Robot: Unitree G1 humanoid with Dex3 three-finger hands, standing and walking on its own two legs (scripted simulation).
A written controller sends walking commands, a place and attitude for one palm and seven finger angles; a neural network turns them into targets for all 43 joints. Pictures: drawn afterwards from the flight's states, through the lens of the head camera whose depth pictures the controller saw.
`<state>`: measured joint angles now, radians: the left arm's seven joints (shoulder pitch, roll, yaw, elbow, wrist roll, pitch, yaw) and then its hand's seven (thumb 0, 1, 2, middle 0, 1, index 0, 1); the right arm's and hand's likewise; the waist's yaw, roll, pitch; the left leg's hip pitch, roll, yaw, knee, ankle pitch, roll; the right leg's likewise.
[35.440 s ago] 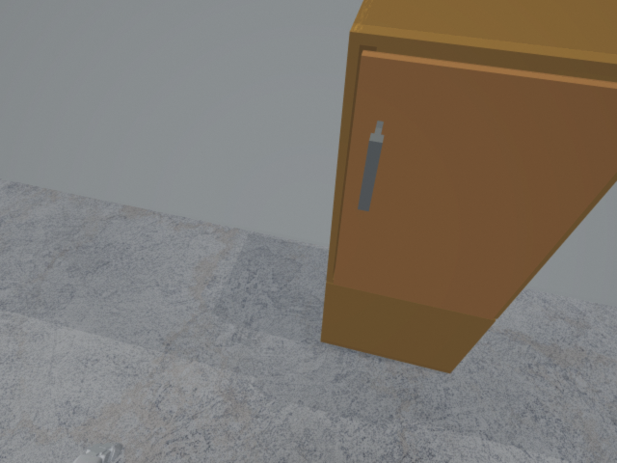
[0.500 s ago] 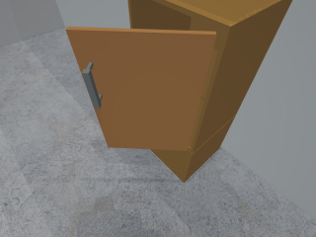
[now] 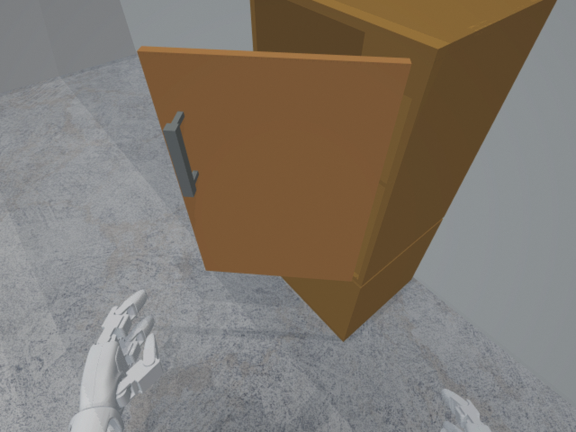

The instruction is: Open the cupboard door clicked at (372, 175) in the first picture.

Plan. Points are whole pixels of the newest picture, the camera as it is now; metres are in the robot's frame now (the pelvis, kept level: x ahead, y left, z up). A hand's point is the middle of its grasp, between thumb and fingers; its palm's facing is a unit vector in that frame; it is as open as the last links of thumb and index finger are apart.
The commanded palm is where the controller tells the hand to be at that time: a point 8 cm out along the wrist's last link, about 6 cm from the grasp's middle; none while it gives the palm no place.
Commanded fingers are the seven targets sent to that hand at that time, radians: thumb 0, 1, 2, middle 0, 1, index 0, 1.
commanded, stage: raise the hand with hooked fingers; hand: left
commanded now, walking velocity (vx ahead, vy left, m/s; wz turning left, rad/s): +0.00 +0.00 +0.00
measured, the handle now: (184, 155) +0.54 +0.21 +0.08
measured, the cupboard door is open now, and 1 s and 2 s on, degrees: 45 45 45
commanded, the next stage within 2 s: move the hooked fingers beside the handle in 1.90 s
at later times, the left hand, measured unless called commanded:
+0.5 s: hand (140, 368) +0.20 +0.20 +0.01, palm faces -0.05 -1.00 -0.05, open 10.3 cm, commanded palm +0.17 +0.26 +0.02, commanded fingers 0.00 0.06 0.54 -0.26 -0.84 -0.26 -0.84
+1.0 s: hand (96, 325) +0.24 +0.25 +0.06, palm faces +0.00 -1.00 -0.06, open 13.1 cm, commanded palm +0.21 +0.30 +0.07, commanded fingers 0.00 -0.50 0.30 -0.30 -1.20 -0.30 -1.20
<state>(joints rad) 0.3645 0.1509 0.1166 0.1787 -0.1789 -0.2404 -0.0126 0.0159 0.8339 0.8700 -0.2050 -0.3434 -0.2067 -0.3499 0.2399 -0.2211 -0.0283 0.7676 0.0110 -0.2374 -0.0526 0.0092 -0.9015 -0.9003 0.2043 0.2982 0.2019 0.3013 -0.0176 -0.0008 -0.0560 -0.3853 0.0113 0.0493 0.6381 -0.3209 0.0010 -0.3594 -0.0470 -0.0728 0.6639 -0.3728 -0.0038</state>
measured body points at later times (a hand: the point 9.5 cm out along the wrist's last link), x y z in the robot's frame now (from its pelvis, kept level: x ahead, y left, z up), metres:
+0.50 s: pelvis -0.03 -0.02 -0.05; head +0.02 -0.02 +0.40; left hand +0.20 +0.26 +0.01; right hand +0.14 -0.24 -0.14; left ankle +0.00 +0.12 -0.72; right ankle -0.02 -0.11 -0.72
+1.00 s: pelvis -0.02 +0.01 -0.02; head +0.01 +0.01 +0.43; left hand +0.23 +0.31 +0.06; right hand +0.16 -0.23 -0.08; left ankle +0.00 +0.12 -0.72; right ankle -0.02 -0.11 -0.72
